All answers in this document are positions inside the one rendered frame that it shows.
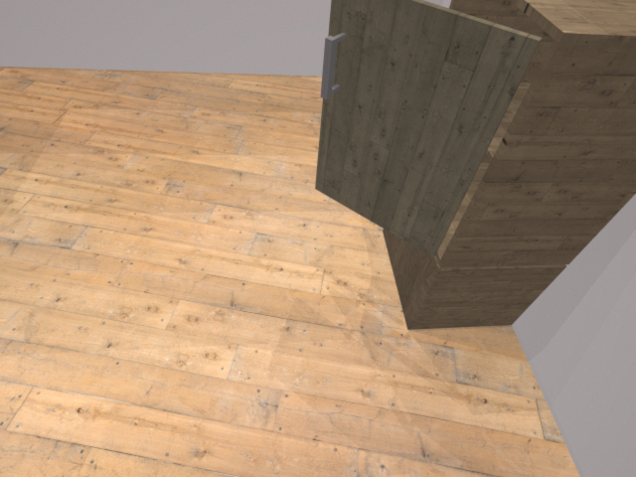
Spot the handle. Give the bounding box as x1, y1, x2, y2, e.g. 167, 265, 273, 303
321, 33, 346, 100

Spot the cupboard door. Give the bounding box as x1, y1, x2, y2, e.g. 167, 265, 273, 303
315, 0, 542, 257

